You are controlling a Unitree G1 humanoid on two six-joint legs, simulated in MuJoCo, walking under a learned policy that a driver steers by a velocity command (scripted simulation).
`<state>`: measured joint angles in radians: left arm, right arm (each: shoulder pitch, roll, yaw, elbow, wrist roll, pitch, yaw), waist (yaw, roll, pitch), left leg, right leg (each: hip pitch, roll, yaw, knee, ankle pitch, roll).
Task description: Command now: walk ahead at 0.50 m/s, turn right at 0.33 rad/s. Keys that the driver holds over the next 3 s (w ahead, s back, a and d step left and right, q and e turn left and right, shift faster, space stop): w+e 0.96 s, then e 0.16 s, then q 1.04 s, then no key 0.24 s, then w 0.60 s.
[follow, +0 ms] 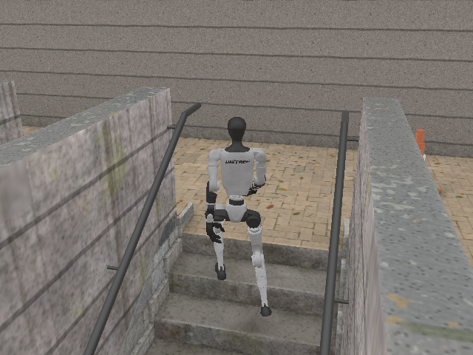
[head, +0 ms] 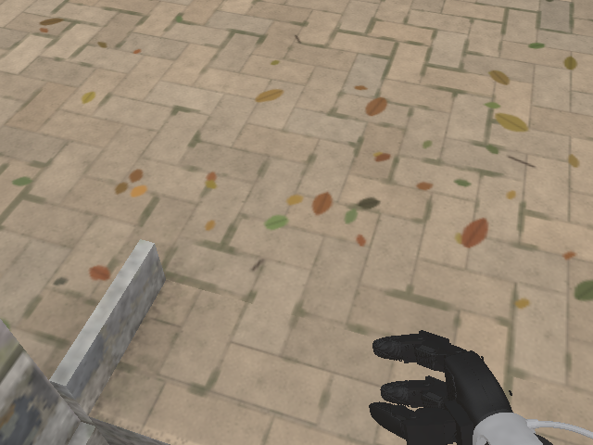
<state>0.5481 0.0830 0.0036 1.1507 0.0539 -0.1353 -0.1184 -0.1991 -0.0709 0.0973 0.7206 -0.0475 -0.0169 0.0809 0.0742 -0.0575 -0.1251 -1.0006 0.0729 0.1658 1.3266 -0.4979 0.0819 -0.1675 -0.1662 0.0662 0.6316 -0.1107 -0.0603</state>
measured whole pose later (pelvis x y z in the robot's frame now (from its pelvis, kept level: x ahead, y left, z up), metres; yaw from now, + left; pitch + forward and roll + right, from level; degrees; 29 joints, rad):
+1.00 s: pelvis +0.54 -0.05 +0.28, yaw -34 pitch +4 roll -1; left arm 0.38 0.22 0.04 0.92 0.02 -0.15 -0.09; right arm -0.01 -0.20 0.01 0.67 -0.04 -0.08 0.04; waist 0.09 0.01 -0.08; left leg -0.53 0.07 -0.01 0.63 -0.13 -0.01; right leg -0.18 0.13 0.27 0.65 -0.50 -0.04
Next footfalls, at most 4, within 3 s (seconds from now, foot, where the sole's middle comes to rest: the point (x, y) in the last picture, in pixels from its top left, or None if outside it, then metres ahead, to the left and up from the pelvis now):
0.46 right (411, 444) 0.41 -0.13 -0.47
1.00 left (342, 276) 0.74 -0.01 -0.47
1.36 right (467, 320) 0.65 -0.25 -0.47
1.92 right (451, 302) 0.69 -0.22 -0.47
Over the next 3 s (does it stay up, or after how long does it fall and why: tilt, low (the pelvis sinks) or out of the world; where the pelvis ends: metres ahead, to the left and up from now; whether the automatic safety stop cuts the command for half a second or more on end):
stays up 0.73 -0.12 0.30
